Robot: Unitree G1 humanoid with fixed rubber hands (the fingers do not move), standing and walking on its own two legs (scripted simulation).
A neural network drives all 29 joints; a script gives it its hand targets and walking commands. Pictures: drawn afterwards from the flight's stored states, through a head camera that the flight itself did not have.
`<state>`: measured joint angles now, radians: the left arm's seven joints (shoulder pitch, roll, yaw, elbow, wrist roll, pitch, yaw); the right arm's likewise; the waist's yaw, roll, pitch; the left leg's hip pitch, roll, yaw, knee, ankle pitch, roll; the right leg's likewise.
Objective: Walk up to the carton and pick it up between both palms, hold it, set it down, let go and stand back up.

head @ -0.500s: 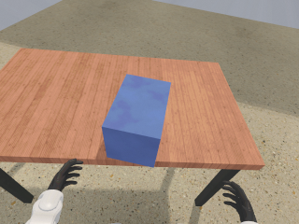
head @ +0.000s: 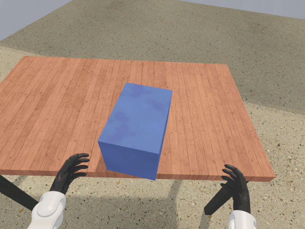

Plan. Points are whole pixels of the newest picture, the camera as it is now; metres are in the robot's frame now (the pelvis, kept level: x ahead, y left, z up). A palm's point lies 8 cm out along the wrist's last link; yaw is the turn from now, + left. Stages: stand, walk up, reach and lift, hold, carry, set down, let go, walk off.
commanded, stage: reach and lift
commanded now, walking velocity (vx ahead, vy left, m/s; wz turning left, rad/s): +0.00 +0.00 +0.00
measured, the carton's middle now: (140, 129) +0.42 +0.06 -0.03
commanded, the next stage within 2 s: none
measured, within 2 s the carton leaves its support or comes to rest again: neither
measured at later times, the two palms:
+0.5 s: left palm (65, 163) +0.28 +0.25 +0.01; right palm (227, 171) +0.25 -0.17 +0.02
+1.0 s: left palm (80, 120) +0.38 +0.22 +0.07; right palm (218, 136) +0.33 -0.16 +0.06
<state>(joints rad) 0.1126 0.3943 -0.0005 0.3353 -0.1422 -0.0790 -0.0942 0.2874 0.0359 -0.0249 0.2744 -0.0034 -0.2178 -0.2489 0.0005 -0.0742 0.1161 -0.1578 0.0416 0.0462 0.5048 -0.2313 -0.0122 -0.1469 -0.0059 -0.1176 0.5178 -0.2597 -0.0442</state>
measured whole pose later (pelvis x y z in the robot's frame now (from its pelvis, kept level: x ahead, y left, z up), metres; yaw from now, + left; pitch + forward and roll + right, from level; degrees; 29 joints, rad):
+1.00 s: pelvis +0.04 +0.01 +0.01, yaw +0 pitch -2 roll +0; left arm -0.24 0.39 0.00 0.25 -0.19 0.18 -0.09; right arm -0.16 0.04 -0.02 0.31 0.07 0.02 -0.30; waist -0.05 -0.07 0.08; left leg -0.16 0.04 0.05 0.46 -0.26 -0.01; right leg -0.13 0.00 -0.11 0.43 -0.26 -0.03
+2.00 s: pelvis +0.05 +0.02 +0.00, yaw -1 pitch +15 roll -2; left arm -0.75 0.32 0.00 0.90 -0.18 -0.01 -0.03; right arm -0.65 0.03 -0.02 0.91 0.08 -0.16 -0.30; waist -0.13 -0.01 -0.09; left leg -0.53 0.05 0.05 0.52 -0.25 -0.01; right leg -0.47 0.01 -0.11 0.43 -0.22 -0.02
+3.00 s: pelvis +0.02 +0.05 -0.03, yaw -3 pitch +25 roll -5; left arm -0.98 0.15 0.25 1.38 0.15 -0.45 0.01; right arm -0.78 0.13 -0.50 1.19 -0.32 -0.48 -0.17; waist -0.10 0.03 -0.19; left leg -0.88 0.06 0.04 0.74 -0.30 0.02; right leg -0.79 0.01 -0.11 0.58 -0.22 0.00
